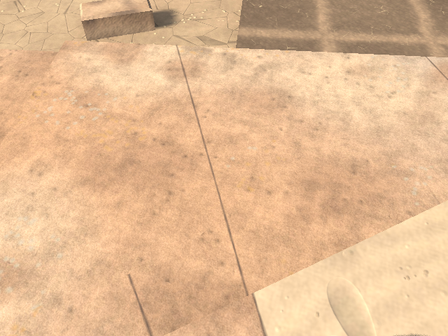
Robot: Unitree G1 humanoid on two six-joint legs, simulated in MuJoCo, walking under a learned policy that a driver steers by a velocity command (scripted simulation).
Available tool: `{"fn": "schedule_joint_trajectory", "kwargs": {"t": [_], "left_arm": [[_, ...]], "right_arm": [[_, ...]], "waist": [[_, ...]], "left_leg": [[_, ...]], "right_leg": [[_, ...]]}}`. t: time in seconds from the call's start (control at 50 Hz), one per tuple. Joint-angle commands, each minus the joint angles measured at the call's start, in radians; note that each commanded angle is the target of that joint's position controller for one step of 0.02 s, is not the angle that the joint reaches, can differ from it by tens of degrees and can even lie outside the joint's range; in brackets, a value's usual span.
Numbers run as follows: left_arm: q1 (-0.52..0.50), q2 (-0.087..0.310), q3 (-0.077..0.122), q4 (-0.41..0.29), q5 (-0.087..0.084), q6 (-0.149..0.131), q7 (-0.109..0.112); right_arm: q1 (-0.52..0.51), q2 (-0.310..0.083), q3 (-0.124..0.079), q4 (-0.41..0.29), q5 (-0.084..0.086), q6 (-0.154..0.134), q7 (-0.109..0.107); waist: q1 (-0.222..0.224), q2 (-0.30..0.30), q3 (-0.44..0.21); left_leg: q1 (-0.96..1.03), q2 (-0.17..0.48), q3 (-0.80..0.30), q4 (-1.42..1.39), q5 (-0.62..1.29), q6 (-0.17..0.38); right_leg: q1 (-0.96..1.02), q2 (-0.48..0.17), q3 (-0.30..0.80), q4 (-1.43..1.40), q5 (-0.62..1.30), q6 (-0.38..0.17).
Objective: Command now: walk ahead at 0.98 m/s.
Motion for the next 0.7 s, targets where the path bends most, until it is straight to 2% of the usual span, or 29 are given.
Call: {"fn": "schedule_joint_trajectory", "kwargs": {"t": [0.02,0.08,0.12,0.16,0.18,0.2,0.22,0.24,0.26,0.28,0.3,0.32,0.34,0.36,0.38,0.4,0.44,0.46,0.48,0.5,0.52,0.54,0.56,0.58,0.62,0.64,0.66,0.68,0.7], "left_arm": [[-0.033,0.009,-0.015,-0.082,0.016,0.023,-0.018],[-0.214,0.020,-0.028,-0.147,0.007,0.014,-0.026],[-0.269,0.009,-0.039,-0.160,-0.012,0.010,-0.034],[-0.310,0.032,-0.040,-0.177,-0.018,0.008,-0.030],[-0.318,0.051,-0.034,-0.180,-0.016,0.008,-0.024],[-0.306,0.082,-0.023,-0.180,-0.012,0.006,-0.021],[-0.245,0.111,-0.010,-0.163,-0.022,0.013,-0.020],[-0.105,0.139,0.003,-0.135,-0.014,0.006,-0.010],[0.115,0.181,0.022,-0.053,-0.022,0.010,0.005],[0.295,0.226,0.044,0.003,-0.007,0.018,0.027],[0.328,0.307,0.071,0.015,0.026,0.018,0.043],[0.301,0.254,0.072,0.011,0.015,0.018,0.018],[0.208,0.208,0.066,0.009,0.005,0.006,0.008],[0.151,0.163,0.059,0.016,-0.003,-0.004,0.003],[0.125,0.123,0.049,0.030,0.004,-0.011,0.005],[0.130,0.079,0.035,0.050,0.000,-0.017,0.010],[0.146,0.075,0.026,0.070,-0.021,-0.036,0.015],[0.153,0.106,0.029,0.073,-0.032,-0.043,0.017],[0.170,0.135,0.036,0.082,-0.034,-0.047,0.017],[0.207,0.167,0.045,0.091,-0.019,-0.051,0.013],[0.222,0.126,0.033,0.112,-0.024,-0.067,0.012],[0.199,0.129,0.033,0.112,-0.033,-0.075,0.013],[0.194,0.119,0.026,0.108,-0.043,-0.076,0.016],[0.215,0.110,0.016,0.110,-0.049,-0.076,0.020],[0.243,0.118,0.008,0.116,-0.046,-0.064,0.032],[0.268,0.125,0.006,0.120,-0.038,-0.052,0.039],[0.296,0.125,0.003,0.127,-0.032,-0.037,0.047],[0.326,0.119,0.007,0.122,-0.102,-0.014,0.075],[0.319,0.136,0.011,0.117,-0.092,0.003,0.091]], "right_arm": [[0.004,-0.044,0.010,-0.047,0.016,-0.037,-0.004],[0.059,-0.036,0.022,-0.049,0.030,-0.047,0.004],[0.111,-0.072,0.022,-0.042,0.044,-0.054,-0.002],[0.148,-0.105,0.022,-0.023,0.040,-0.052,-0.009],[0.161,-0.112,0.024,-0.017,0.034,-0.049,-0.012],[0.159,-0.139,0.020,-0.018,0.029,-0.043,-0.017],[0.137,-0.168,0.016,-0.031,0.017,-0.040,-0.021],[0.094,-0.225,0.000,-0.029,0.005,-0.024,-0.034],[0.039,-0.233,-0.010,-0.031,-0.019,-0.006,-0.043],[0.027,-0.208,-0.010,-0.035,-0.018,0.006,-0.042],[0.135,-0.035,0.020,-0.075,0.006,0.008,-0.016],[0.159,-0.035,0.028,-0.078,0.053,-0.018,-0.011],[0.031,-0.095,0.017,-0.112,0.057,-0.026,-0.024],[-0.033,-0.106,0.014,-0.123,0.046,-0.029,-0.027],[-0.062,-0.087,0.017,-0.124,0.033,-0.022,-0.024],[-0.070,-0.070,0.018,-0.139,0.008,-0.004,-0.015],[-0.081,-0.032,0.027,-0.147,-0.012,0.031,0.003],[-0.128,-0.043,0.027,-0.164,-0.022,0.043,0.014],[-0.198,-0.046,0.032,-0.196,-0.031,0.051,0.023],[-0.225,-0.050,0.031,-0.204,-0.033,0.054,0.031],[-0.305,-0.075,0.018,-0.235,-0.013,0.038,0.031],[-0.339,-0.061,0.028,-0.251,-0.014,0.024,0.042],[-0.351,-0.041,0.034,-0.242,-0.020,0.009,0.050],[-0.343,-0.027,0.038,-0.239,-0.018,0.000,0.056],[-0.364,-0.048,0.035,-0.245,-0.020,-0.007,0.056],[-0.398,-0.056,0.039,-0.258,-0.026,-0.008,0.050],[-0.437,-0.053,0.045,-0.269,-0.021,-0.012,0.042],[-0.532,-0.070,0.038,-0.327,0.016,-0.040,0.047],[-0.534,-0.101,0.032,-0.335,0.024,-0.056,0.050]], "waist": [[0.051,0.038,0.133],[0.010,0.018,0.179],[-0.014,0.035,0.156],[-0.021,0.061,0.171],[-0.020,0.061,0.150],[-0.007,0.073,0.113],[0.028,0.100,0.020],[0.123,0.179,0.003],[0.224,0.182,-0.094],[0.297,0.126,-0.181],[0.167,-0.168,-0.259],[0.143,-0.238,-0.375],[0.122,-0.075,-0.213],[0.094,0.015,-0.119],[0.057,0.051,-0.035],[0.019,0.037,-0.015],[-0.018,-0.004,0.033],[-0.016,-0.013,0.072],[-0.002,-0.021,0.100],[0.011,-0.018,0.106],[0.010,0.025,0.135],[0.001,0.011,0.134],[0.021,0.013,0.101],[0.032,0.018,0.073],[0.046,0.023,0.063],[0.071,0.019,0.076],[0.099,0.001,0.094],[0.119,-0.014,0.126],[0.117,-0.015,0.114]], "left_leg": [[-0.074,0.260,-0.301,-0.347,-0.051,0.093],[-0.116,0.186,-0.165,-0.371,0.258,0.064],[-0.081,0.204,-0.139,-0.413,0.459,0.046],[0.084,0.246,-0.113,-0.405,0.666,0.037],[0.184,0.253,-0.097,-0.370,0.833,0.032],[0.272,0.267,-0.088,-0.311,1.001,0.021],[0.342,0.264,-0.084,-0.197,1.224,0.000],[0.335,0.320,-0.094,-0.033,1.275,0.001],[0.362,0.318,-0.056,0.183,1.256,0.007],[0.261,0.271,-0.017,0.481,1.067,0.009],[-0.199,0.116,-0.047,0.915,0.213,-0.009],[-0.437,0.008,-0.198,1.136,-0.212,-0.012],[-0.518,0.089,-0.237,1.081,-0.095,0.012],[-0.491,0.128,-0.234,0.983,-0.035,0.019],[-0.454,0.163,-0.240,0.905,-0.025,0.020],[-0.387,0.187,-0.255,0.822,-0.011,0.010],[-0.338,0.211,-0.239,0.690,-0.026,-0.025],[-0.360,0.223,-0.219,0.620,-0.007,-0.041],[-0.378,0.217,-0.170,0.554,0.044,-0.059],[-0.440,0.227,-0.159,0.539,0.143,-0.063],[-0.494,0.241,-0.192,0.399,0.260,-0.061],[-0.394,0.216,-0.139,0.243,0.442,-0.057],[-0.255,0.190,-0.089,0.167,0.631,-0.045],[-0.141,0.159,-0.066,0.148,0.769,-0.035],[-0.105,0.142,-0.069,0.132,0.857,-0.020],[-0.146,0.133,-0.067,0.102,0.824,-0.021],[-0.184,0.126,-0.057,0.053,0.803,-0.034],[-0.293,0.133,-0.171,-0.060,0.678,-0.041],[-0.362,0.123,-0.156,-0.149,0.701,-0.065]], "right_leg": [[-0.187,-0.069,-0.024,-0.084,0.101,0.033],[-0.102,-0.032,-0.115,-0.411,0.310,0.041],[0.024,0.014,-0.167,-0.554,0.409,0.025],[0.025,0.038,-0.179,-0.673,0.427,-0.002],[0.035,0.069,-0.195,-0.704,0.396,-0.016],[0.059,0.109,-0.206,-0.736,0.343,-0.025],[0.134,0.164,-0.208,-0.722,0.278,-0.027],[0.231,0.156,-0.157,-0.750,0.207,-0.050],[0.373,0.175,-0.147,-0.748,0.157,-0.063],[0.575,0.113,-0.100,-0.742,0.058,-0.089],[0.931,-0.165,0.305,-0.700,-0.122,-0.201],[1.046,-0.260,0.716,-0.885,-0.207,-0.269],[0.921,-0.223,0.578,-0.947,-0.085,-0.224],[0.772,-0.200,0.457,-0.968,0.020,-0.199],[0.634,-0.160,0.356,-0.995,0.074,-0.166],[0.530,-0.121,0.285,-1.018,0.056,-0.137],[0.423,-0.081,0.219,-1.093,-0.011,-0.114],[0.396,-0.073,0.193,-1.128,0.034,-0.115],[0.371,-0.060,0.147,-1.151,0.125,-0.123],[0.411,-0.068,0.127,-1.126,0.212,-0.139],[0.432,-0.029,0.089,-1.110,0.261,-0.100],[0.338,0.025,0.019,-1.105,0.218,-0.076],[0.275,0.062,-0.013,-1.075,0.237,-0.059],[0.217,0.067,-0.007,-1.043,0.269,-0.048],[0.228,0.060,0.020,-0.928,0.276,-0.034],[0.282,0.057,0.040,-0.862,0.298,-0.033],[0.340,0.058,0.054,-0.794,0.309,-0.029],[0.466,0.034,0.122,-0.681,0.283,0.004],[0.585,0.040,0.140,-0.588,0.328,0.021]]}}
